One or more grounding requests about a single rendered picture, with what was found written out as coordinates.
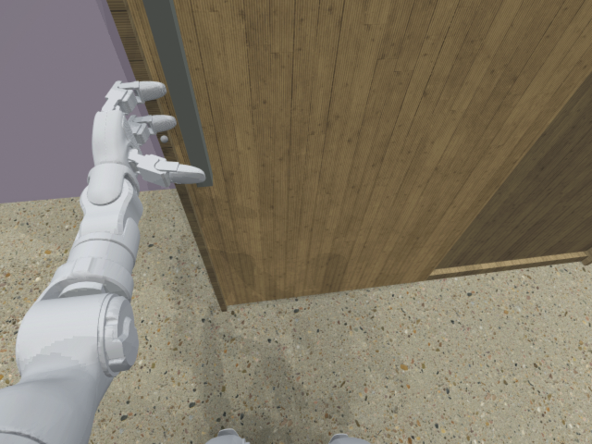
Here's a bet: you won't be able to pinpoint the wardrobe door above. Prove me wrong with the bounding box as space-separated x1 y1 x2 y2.
127 0 592 305
435 71 592 269

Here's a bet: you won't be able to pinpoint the left robot upper arm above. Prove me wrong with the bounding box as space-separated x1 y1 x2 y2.
0 293 139 444

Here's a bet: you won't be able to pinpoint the left robot shin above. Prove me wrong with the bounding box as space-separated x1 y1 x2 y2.
218 428 239 437

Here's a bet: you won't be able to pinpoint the left robot forearm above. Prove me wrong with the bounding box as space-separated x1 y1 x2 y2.
16 163 143 376

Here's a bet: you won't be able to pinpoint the handle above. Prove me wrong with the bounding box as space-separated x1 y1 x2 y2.
142 0 213 188

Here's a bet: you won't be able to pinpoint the left robot hand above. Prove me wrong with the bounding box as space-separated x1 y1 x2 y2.
92 80 205 187

